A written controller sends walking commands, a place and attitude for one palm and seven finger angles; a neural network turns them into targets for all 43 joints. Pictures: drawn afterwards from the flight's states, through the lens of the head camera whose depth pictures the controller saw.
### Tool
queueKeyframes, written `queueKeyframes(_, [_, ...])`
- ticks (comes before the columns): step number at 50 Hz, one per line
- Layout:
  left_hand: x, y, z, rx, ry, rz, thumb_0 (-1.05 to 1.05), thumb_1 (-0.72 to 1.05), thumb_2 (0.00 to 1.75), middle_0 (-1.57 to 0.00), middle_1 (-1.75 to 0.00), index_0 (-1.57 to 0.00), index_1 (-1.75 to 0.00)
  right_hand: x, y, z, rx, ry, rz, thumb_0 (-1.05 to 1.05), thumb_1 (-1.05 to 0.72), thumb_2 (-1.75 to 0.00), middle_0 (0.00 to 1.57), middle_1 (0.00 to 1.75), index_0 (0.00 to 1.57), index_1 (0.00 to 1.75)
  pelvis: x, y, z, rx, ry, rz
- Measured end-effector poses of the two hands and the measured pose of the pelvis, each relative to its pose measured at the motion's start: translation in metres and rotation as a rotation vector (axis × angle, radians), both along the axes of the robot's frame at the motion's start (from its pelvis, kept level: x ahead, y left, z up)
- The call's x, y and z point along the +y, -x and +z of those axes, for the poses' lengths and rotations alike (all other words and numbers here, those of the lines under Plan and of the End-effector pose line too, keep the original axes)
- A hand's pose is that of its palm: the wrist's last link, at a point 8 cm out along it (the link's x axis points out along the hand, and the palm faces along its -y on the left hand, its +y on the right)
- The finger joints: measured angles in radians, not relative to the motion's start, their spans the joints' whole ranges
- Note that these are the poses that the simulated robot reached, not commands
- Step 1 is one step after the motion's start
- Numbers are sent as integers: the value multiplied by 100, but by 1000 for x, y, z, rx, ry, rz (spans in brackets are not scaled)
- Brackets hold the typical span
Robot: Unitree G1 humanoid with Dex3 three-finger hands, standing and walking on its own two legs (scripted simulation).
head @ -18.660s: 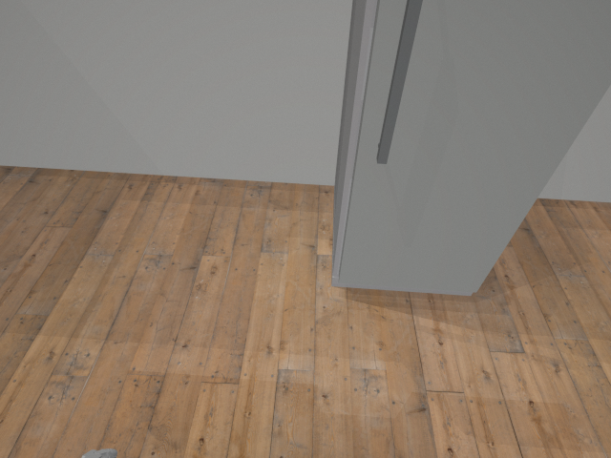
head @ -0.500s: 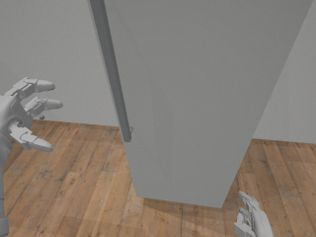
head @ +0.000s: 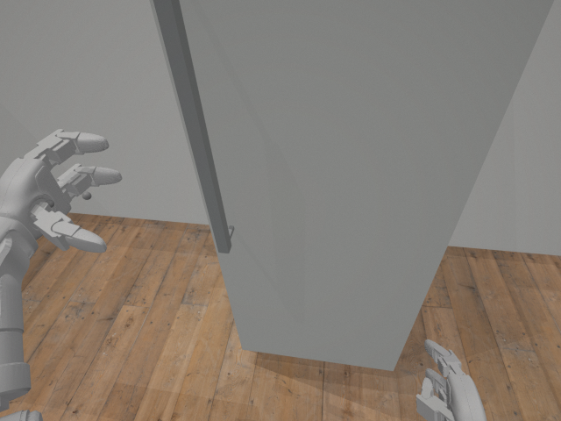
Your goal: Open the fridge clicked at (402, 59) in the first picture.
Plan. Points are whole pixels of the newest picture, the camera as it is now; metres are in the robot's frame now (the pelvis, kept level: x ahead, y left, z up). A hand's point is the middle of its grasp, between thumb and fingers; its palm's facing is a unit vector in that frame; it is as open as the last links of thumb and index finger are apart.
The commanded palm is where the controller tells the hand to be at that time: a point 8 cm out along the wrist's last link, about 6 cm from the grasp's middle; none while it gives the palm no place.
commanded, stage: move the hooked fingers beside the handle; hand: left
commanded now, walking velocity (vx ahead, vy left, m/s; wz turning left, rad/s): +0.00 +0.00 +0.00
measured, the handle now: (206, 145) +0.50 +0.18 +0.18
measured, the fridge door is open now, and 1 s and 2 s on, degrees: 0 0 0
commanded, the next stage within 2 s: none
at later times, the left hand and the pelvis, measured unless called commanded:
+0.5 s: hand (111, 171) +0.36 +0.26 +0.22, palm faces +0.01 -1.00 -0.06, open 14.0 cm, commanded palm +0.33 +0.31 +0.22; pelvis +0.00 +0.01 +0.00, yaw -1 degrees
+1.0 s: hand (140, 151) +0.41 +0.25 +0.21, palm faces +0.00 -1.00 -0.04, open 14.0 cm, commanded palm +0.39 +0.30 +0.22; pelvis +0.01 +0.02 +0.00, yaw -1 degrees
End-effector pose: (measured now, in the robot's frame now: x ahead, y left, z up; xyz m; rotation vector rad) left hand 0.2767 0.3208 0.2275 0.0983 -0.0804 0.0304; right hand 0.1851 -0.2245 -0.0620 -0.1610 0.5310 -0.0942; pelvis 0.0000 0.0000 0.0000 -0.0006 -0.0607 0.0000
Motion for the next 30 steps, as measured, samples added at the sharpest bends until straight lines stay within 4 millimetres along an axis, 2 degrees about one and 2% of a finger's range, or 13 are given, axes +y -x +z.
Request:
queueKeyframes(19, [-1, -46, -5, 26, 34, -16, -2, -50, 30, -30, -120, -30, -120, -3, 26, -10, 91, 15, -61, 2, -90, -90, 20, 30, 20, 30, 10, -3, 1, 24, 1, -16])
queueKeyframes(30, [-7, -67, -6, 27, 42, -32, -2, -50, 30, -30, -120, -30, -120, -1, 29, -11, 117, 25, -80, 2, -90, -90, 20, 30, 20, 30, 16, -7, 2, 33, 2, -21])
